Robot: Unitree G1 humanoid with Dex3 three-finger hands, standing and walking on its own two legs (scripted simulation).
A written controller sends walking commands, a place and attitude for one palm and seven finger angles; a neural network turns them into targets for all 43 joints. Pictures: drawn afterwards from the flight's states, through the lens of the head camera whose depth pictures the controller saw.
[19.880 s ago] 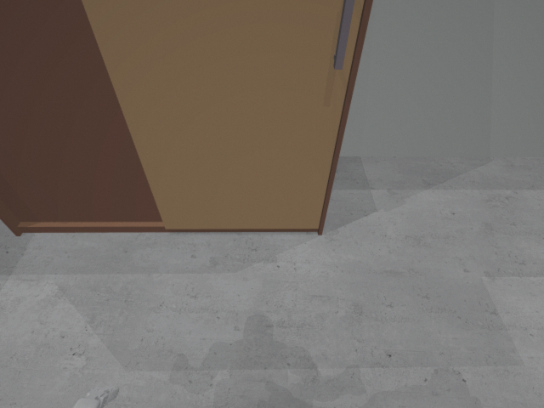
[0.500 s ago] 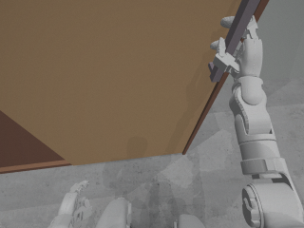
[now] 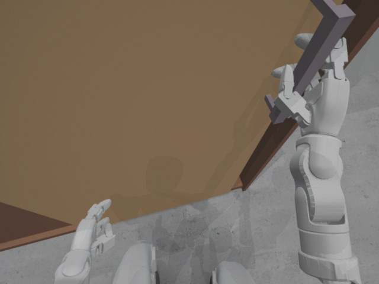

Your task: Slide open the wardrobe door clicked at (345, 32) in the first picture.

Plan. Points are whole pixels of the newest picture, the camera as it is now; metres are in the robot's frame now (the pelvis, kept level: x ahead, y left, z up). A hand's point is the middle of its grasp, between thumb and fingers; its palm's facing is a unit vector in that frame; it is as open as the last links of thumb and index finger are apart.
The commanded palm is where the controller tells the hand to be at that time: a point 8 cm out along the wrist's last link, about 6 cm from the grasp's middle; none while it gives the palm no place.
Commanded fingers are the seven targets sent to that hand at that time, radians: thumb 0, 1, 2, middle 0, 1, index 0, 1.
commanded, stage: step sideways, sliding the door along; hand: right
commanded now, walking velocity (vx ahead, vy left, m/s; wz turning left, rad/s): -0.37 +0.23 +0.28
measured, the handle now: (294, 70) +0.41 -0.20 +0.18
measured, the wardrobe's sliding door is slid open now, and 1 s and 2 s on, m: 0.08 0.35 0.49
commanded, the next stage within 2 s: none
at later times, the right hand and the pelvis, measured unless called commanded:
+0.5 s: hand (187, 118) +0.33 -0.02 +0.18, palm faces +0.11 +0.99 +0.02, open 6.7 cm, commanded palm +0.30 -0.03 +0.17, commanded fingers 0.00 -0.90 -0.90 0.45 1.40 0.45 1.40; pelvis +0.01 +0.08 +0.01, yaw +4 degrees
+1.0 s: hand (104, 135) +0.32 +0.09 +0.18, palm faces +0.06 +1.00 -0.07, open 6.3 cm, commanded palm +0.29 +0.08 +0.18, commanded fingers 0.00 -0.90 -0.90 0.45 1.40 0.45 1.40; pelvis -0.09 +0.17 +0.01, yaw +12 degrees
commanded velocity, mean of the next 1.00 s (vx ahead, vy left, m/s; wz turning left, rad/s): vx -0.21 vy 0.27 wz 0.12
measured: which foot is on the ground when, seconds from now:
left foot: up 0.00-0.20, down 0.22-0.52, up 0.54-0.84, down 0.86-1.00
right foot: down 0.00-0.24, up 0.26-0.50, down 0.52-0.86, up 0.88-1.00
